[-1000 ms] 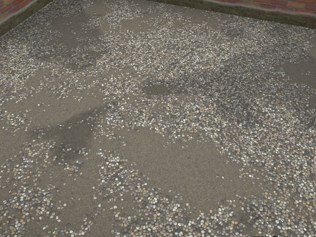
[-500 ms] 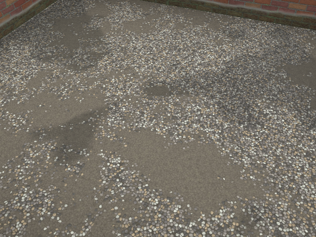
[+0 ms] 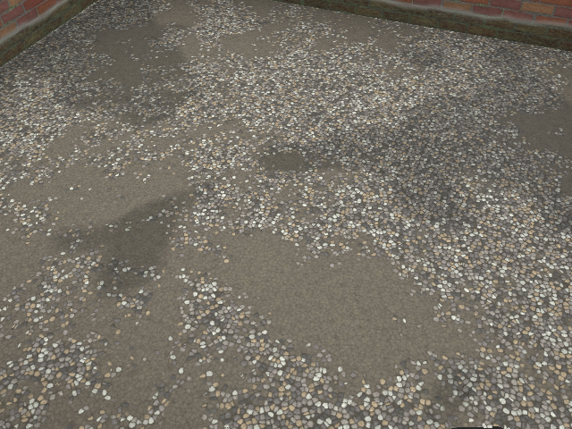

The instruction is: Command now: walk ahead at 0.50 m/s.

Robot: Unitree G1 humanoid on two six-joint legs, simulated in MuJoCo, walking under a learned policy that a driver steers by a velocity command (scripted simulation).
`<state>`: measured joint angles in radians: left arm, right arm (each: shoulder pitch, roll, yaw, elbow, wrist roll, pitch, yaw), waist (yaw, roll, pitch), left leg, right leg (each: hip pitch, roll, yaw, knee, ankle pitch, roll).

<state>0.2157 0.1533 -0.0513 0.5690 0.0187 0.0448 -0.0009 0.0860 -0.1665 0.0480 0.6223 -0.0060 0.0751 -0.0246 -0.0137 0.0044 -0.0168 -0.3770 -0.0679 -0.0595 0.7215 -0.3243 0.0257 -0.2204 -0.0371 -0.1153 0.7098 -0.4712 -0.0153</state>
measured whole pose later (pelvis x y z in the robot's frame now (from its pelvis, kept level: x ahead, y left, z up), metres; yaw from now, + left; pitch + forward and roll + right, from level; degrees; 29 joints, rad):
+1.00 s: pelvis -0.01 -0.02 +0.03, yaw -2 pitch +0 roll +0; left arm 0.23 0.15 -0.04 0.66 0.00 0.04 0.00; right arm 0.15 -0.18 0.02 0.79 0.01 0.08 -0.05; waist -0.02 0.02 -0.01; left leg -0.25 -0.01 -0.06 0.40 -0.15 -0.01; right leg -0.10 0.03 -0.09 0.36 -0.26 -0.05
